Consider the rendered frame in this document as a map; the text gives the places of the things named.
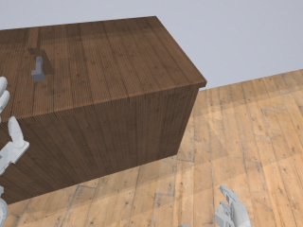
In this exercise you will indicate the left robot hand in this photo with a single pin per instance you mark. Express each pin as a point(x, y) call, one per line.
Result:
point(12, 151)

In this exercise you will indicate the tap lever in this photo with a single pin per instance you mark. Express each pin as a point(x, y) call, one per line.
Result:
point(38, 74)

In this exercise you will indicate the right robot hand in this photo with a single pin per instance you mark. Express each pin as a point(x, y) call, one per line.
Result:
point(234, 215)

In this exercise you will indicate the counter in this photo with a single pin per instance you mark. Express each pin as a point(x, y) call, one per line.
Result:
point(117, 94)

